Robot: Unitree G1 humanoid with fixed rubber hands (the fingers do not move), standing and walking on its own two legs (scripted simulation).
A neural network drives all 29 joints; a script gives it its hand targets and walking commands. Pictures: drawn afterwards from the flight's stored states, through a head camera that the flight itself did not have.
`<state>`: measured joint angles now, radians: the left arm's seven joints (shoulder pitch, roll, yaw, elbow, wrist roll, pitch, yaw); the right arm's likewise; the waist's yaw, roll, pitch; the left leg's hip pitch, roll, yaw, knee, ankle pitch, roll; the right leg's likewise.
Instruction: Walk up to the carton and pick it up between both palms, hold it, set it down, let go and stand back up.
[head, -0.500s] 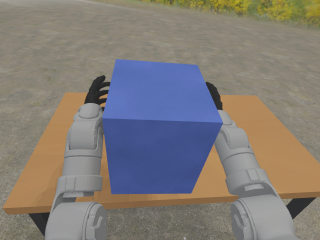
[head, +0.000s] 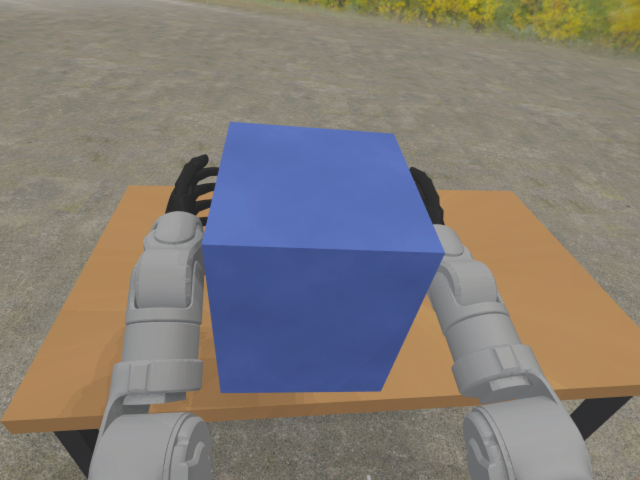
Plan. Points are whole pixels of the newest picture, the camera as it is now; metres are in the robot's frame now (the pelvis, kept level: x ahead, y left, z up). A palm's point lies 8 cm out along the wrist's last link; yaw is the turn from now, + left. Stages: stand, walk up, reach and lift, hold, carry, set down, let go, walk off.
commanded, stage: hold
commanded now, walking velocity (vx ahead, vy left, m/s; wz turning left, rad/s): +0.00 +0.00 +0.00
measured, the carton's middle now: (308, 261) +0.34 +0.00 +0.16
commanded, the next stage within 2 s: none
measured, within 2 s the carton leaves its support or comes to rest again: neither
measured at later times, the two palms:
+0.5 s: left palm (182, 219) +0.36 +0.15 +0.21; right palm (424, 232) +0.36 -0.14 +0.19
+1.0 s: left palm (182, 219) +0.36 +0.15 +0.21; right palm (424, 231) +0.36 -0.14 +0.19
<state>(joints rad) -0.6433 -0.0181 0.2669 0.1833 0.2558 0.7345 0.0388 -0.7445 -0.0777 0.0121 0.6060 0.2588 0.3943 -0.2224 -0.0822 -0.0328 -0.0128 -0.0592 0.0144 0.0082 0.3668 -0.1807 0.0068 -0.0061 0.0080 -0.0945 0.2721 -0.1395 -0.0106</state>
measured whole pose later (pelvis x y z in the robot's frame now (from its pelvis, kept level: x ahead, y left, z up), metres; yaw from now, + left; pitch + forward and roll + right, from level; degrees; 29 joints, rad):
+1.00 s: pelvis +0.00 +0.00 +0.00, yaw +0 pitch -7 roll -1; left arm -0.65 -0.01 0.27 0.19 0.26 0.73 0.03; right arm -0.74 -0.07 0.00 0.61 0.24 0.39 -0.22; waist -0.08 -0.03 -0.01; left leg -0.06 0.01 0.01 0.36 -0.17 0.01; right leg -0.01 0.01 -0.09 0.28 -0.14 -0.01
